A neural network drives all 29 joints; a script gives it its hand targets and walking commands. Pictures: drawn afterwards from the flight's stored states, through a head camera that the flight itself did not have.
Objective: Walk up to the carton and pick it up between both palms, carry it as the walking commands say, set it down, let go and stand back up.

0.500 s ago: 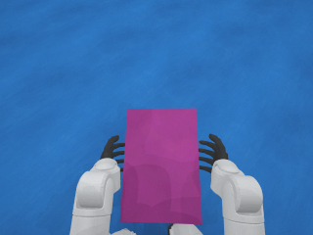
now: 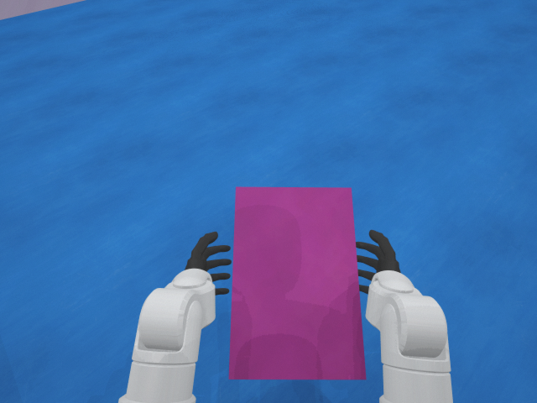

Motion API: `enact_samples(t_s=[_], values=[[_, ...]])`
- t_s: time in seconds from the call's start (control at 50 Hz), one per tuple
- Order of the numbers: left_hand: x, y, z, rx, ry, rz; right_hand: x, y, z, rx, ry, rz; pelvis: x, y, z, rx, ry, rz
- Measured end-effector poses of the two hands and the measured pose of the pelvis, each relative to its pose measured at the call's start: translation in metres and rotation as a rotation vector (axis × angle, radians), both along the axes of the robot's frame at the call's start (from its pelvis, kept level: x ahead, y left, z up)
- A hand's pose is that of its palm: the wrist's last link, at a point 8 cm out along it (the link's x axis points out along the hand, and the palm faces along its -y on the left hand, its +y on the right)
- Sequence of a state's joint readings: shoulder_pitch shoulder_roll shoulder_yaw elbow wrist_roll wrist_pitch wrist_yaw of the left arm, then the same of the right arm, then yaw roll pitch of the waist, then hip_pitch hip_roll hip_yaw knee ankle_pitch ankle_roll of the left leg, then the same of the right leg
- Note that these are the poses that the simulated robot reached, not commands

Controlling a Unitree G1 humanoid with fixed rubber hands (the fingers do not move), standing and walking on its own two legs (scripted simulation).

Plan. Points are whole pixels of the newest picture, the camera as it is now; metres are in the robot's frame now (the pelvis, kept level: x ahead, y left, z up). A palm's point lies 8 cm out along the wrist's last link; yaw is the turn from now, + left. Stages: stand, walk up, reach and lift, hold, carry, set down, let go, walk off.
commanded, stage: carry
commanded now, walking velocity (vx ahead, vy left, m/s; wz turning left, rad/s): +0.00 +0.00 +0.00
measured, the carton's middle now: (289, 280) +0.34 -0.02 -0.02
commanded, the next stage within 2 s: none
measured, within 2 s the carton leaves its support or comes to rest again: neither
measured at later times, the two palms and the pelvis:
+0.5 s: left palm (184, 361) +0.17 +0.10 +0.11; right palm (420, 345) +0.18 -0.15 +0.11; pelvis -0.09 -0.03 +0.01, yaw +0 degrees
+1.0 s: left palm (171, 398) +0.15 +0.12 +0.06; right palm (404, 397) +0.14 -0.14 +0.07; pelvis -0.15 -0.01 -0.01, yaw +1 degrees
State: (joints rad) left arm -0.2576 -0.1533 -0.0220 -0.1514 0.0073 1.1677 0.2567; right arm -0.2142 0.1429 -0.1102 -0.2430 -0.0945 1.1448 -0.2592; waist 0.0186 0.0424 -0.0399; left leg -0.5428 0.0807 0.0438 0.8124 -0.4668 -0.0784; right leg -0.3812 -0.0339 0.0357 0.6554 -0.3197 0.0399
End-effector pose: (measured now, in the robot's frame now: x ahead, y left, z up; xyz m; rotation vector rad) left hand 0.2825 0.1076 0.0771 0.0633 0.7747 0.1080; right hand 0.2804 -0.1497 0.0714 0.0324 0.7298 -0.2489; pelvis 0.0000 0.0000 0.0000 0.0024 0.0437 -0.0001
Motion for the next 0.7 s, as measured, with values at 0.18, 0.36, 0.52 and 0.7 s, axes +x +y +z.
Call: enact_samples(t_s=[0.18,0.36,0.52,0.7], values=[[-0.03,-0.046,-0.004,-0.015,-0.007,-0.086,-0.086,-0.041,0.006,-0.002,0.022,-0.09,-0.049,-0.018,0.003,0.028,0.0,-0.012],[-0.085,-0.022,0.02,0.016,-0.081,0.064,-0.087,-0.021,0.033,-0.019,-0.046,0.072,-0.076,-0.039,0.007,0.018,-0.014,-0.005],[-0.114,-0.007,0.031,0.005,-0.077,0.099,-0.099,-0.004,0.039,-0.063,-0.05,0.099,-0.097,-0.033,0.008,0.015,-0.031,0.004],[-0.123,-0.007,0.014,-0.002,-0.053,0.045,-0.125,-0.002,0.028,-0.056,-0.032,0.025,-0.124,-0.016,-0.001,0.003,-0.03,0.016]])
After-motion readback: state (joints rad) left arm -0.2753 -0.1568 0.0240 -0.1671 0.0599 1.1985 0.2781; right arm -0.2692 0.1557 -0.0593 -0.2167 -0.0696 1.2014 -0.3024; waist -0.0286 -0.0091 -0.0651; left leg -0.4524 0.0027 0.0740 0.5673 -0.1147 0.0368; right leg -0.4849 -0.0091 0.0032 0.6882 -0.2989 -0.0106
